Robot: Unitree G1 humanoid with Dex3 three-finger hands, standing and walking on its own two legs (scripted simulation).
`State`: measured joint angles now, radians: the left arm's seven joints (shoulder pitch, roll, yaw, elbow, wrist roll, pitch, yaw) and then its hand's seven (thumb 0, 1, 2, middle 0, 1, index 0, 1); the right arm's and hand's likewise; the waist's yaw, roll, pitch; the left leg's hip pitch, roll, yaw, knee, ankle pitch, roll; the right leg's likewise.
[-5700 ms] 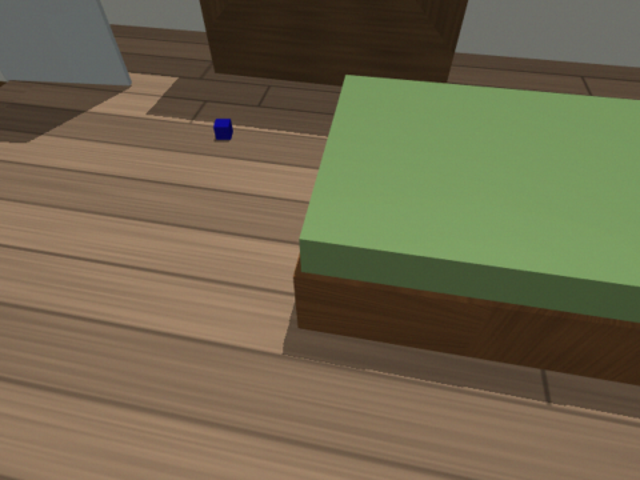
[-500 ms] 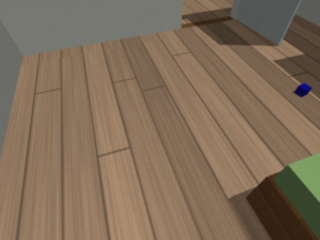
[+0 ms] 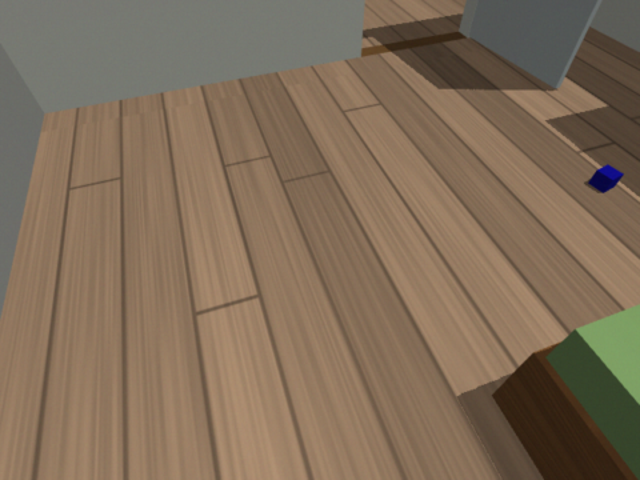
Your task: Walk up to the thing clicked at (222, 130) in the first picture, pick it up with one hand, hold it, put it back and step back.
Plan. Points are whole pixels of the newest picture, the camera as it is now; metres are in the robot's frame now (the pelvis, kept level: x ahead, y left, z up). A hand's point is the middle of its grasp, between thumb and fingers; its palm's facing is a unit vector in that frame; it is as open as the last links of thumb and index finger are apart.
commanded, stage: stand
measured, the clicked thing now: (605, 178) +1.42 -1.27 -0.74
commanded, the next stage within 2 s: walk up in 0.26 s
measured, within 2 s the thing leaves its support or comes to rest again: neither
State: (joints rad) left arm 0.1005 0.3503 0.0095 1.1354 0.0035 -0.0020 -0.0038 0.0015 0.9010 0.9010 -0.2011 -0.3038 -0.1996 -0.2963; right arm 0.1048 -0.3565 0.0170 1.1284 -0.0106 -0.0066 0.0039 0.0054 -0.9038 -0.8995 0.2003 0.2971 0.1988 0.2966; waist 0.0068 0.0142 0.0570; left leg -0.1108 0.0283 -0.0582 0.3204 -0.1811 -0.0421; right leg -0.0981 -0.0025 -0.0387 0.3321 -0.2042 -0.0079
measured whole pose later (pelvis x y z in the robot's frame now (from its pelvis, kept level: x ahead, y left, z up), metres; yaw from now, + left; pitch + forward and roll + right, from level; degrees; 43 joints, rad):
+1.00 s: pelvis +0.26 +0.08 -0.02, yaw +7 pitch -2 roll +2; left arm 0.19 0.44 0.08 0.95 0.01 -0.03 -0.11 0.00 0.90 0.90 -0.20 -0.30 -0.20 -0.30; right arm 0.37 -0.41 -0.06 0.93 -0.02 -0.08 0.07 0.01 -0.90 -0.90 0.20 0.30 0.20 0.30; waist -0.03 0.00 0.04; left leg 0.00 0.04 0.07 0.45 -0.40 -0.02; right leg -0.44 -0.10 -0.05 0.58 -0.16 -0.02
